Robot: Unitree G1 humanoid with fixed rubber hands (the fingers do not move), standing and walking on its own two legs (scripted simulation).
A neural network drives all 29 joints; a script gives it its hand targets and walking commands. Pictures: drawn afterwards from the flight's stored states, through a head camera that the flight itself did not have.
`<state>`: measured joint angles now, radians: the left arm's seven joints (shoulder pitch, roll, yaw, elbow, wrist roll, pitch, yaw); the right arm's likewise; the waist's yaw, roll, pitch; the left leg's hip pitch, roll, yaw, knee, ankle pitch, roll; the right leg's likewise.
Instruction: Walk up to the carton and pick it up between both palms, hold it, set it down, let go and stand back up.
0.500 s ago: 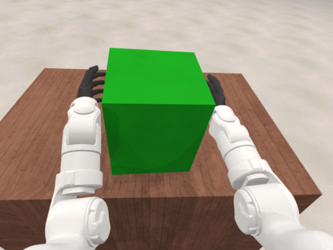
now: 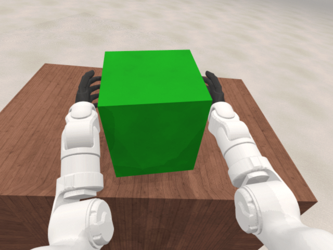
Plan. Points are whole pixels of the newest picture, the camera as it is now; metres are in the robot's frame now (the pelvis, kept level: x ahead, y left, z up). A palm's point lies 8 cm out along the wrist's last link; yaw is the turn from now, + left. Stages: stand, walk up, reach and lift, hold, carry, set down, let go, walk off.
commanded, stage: set down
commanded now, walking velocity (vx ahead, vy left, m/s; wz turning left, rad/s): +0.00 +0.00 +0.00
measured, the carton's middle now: (152, 114) +0.42 +0.03 +0.14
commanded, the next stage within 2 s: none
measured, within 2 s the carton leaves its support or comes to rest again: neither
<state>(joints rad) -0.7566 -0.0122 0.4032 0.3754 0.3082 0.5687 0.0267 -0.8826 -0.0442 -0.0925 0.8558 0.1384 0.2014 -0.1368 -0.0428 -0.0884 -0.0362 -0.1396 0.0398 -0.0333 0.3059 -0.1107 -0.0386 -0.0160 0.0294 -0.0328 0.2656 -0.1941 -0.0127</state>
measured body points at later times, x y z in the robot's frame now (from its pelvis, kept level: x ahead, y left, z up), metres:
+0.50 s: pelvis +0.02 -0.02 +0.00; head +0.01 -0.02 +0.45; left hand +0.42 +0.16 +0.15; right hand +0.44 -0.15 +0.15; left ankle +0.04 +0.14 -0.75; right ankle -0.03 -0.10 -0.75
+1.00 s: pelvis +0.01 -0.02 +0.00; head +0.01 -0.04 +0.45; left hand +0.41 +0.14 +0.13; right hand +0.43 -0.17 +0.12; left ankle +0.04 +0.14 -0.75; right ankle -0.03 -0.10 -0.75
